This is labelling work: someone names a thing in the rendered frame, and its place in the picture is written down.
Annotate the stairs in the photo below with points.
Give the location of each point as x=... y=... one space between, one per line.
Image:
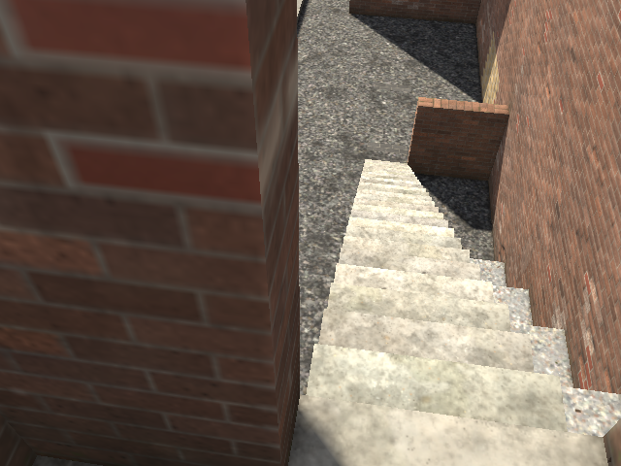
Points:
x=409 y=323

